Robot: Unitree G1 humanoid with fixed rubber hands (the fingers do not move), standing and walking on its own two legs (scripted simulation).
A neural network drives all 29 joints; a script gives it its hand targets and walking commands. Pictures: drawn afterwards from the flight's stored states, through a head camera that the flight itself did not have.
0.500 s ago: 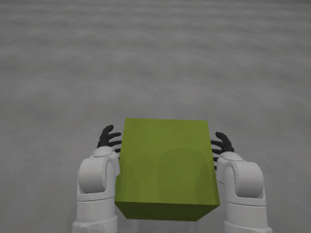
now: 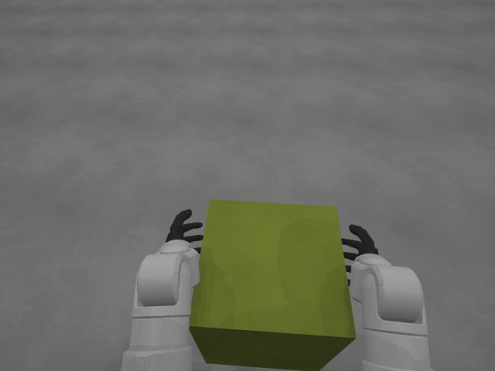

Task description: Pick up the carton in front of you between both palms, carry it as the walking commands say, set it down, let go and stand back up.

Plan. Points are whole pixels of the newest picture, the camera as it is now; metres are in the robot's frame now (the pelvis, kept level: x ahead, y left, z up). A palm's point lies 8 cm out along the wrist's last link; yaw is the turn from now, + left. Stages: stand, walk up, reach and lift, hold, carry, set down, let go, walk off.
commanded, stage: carry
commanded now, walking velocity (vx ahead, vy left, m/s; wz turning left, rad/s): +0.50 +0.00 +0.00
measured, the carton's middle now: (266, 290) +0.29 +0.00 -0.04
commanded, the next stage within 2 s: none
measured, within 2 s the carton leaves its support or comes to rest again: neither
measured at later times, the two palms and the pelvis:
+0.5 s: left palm (187, 122) +0.63 +0.18 +0.09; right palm (314, 127) +0.61 -0.11 +0.09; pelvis +0.33 +0.05 +0.01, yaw -4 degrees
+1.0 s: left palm (219, 70) +0.93 +0.13 +0.08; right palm (315, 75) +0.91 -0.15 +0.06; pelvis +0.62 -0.01 +0.01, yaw +0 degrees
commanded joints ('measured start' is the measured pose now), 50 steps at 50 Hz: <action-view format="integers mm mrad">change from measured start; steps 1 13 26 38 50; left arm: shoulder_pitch -384 -327 -471 -364 -362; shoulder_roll -1116 -1036 -1059 -1048 -1103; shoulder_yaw -620 -641 -673 -673 -633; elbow -22 -119 -120 -63 -129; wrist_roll -449 -451 -476 -446 -448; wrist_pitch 32 45 76 81 24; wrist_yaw -448 -435 -427 -423 -429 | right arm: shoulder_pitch -644 -564 -637 -519 -609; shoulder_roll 1065 1032 1047 1008 1057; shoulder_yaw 702 721 660 658 708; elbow -131 -204 -160 -100 -207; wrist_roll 477 468 476 437 486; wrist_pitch -59 -59 -38 -23 -63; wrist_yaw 404 364 392 402 382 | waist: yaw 8 8 -27 -29 -2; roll -99 -190 62 129 -153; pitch -360 -230 -351 -177 -433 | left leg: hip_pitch -428 -307 373 387 -67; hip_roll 29 -29 239 128 -34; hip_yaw -67 113 -156 129 -5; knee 181 -473 -791 -731 -372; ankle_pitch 75 396 507 893 -10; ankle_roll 35 9 144 90 -4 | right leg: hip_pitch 621 543 -199 -87 527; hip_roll -315 -202 -81 20 -258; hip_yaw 445 108 220 25 200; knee -229 -300 537 -32 -211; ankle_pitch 339 325 -133 195 626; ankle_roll -78 -30 64 80 -67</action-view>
